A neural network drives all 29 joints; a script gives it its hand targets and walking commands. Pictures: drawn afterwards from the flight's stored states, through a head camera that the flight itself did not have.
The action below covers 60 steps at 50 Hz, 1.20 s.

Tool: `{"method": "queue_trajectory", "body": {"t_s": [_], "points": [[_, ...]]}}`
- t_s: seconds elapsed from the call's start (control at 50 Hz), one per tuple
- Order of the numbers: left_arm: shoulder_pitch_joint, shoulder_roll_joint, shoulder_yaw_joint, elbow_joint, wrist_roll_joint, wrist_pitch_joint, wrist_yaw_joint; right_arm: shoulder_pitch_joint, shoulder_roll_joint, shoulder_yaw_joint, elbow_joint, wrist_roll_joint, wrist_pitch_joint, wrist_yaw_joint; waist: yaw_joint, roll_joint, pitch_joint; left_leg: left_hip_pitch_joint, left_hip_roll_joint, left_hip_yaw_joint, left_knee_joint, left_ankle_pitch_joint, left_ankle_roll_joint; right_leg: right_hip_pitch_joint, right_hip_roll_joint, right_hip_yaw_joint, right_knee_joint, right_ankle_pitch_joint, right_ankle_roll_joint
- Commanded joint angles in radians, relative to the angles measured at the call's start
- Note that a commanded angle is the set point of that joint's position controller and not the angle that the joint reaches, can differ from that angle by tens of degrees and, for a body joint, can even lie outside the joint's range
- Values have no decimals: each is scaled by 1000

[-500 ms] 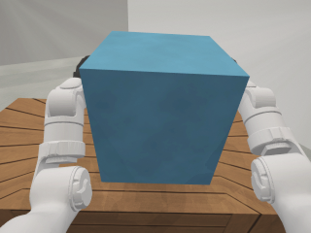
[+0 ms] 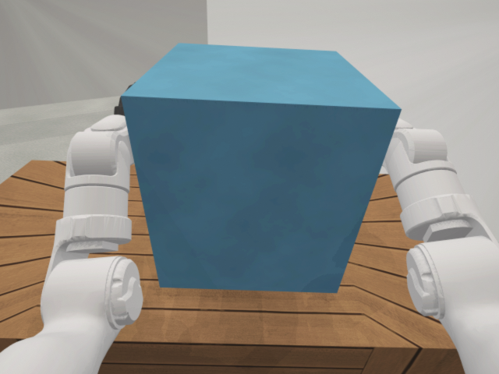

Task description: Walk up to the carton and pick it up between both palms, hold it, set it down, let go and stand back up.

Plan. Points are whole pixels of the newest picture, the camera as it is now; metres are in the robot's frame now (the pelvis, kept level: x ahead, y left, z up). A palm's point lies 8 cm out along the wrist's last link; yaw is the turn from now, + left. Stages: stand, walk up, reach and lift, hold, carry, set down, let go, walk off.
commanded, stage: reach and lift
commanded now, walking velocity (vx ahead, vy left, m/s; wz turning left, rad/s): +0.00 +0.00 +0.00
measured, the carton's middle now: (253, 161) +0.39 +0.00 +0.25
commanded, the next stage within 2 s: hold in 0.20 s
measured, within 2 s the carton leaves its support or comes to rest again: neither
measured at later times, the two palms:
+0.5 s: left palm (127, 111) +0.36 +0.18 +0.33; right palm (385, 110) +0.37 -0.19 +0.34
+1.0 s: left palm (122, 108) +0.37 +0.19 +0.33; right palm (381, 111) +0.37 -0.18 +0.34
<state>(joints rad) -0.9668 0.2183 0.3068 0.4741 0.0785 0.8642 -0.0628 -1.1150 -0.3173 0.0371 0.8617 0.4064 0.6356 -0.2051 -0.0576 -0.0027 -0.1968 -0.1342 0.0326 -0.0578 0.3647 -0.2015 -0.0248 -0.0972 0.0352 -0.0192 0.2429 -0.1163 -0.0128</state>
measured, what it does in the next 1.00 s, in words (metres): stands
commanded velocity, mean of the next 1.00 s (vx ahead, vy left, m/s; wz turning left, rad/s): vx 0.00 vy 0.00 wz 0.00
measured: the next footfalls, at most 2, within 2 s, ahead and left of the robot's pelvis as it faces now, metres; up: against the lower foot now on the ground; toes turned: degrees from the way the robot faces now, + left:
none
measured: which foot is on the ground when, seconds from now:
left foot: down 0.00-1.00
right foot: down 0.00-1.00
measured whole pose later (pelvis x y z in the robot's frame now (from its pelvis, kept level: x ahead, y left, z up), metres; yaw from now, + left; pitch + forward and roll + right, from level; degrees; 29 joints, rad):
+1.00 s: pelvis +0.00 -0.01 +0.00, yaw +1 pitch +0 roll -2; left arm -1.09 0.27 0.28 0.59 0.05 0.90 -0.07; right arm -1.24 -0.36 0.09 0.96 0.46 0.70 -0.21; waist -0.04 0.01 -0.24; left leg -0.17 0.04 -0.08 0.37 -0.20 -0.04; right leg -0.13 0.05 -0.01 0.24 -0.11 -0.02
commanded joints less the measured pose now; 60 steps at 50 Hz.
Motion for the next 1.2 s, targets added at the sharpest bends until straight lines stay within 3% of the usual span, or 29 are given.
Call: {"method": "queue_trajectory", "body": {"t_s": [0.0,0.18,0.26,0.32,0.42,0.7,0.9,1.18], "points": [[-750,-561,-330,-163,-149,-73,-127,-805,632,143,-365,181,-18,163,-3,47,-313,-22,-60,9,-43,243,-15,209,35,49,22,222,18],[-786,-555,-317,-132,-156,-70,-126,-843,628,135,-335,192,-7,164,6,48,-320,-33,-56,5,-45,229,-13,200,35,54,21,206,15],[-825,-579,-351,-190,-189,-51,-100,-888,615,158,-358,234,1,173,13,71,-374,-14,-47,1,-25,293,-28,201,51,56,35,231,11],[-805,-574,-346,-169,-190,-26,-82,-894,594,162,-338,247,19,176,15,64,-339,-26,-40,2,-32,280,-26,187,53,62,32,216,10],[-818,-542,-298,-90,-163,-20,-103,-897,599,128,-271,225,37,172,20,34,-286,-78,-45,3,-58,161,-8,177,31,74,13,154,13],[-847,-504,-262,-24,-154,-42,-135,-938,604,112,-277,236,42,152,19,18,-316,-79,-57,2,-44,180,-1,183,20,73,13,179,21],[-853,-540,-291,-62,-179,-49,-127,-929,591,113,-296,237,36,154,3,52,-335,-60,-50,-9,-39,219,-17,186,30,71,17,200,9],[-850,-549,-300,-107,-180,-36,-103,-915,594,130,-297,255,40,169,18,54,-338,-50,-46,-10,-34,238,-21,180,39,71,21,201,12]]}}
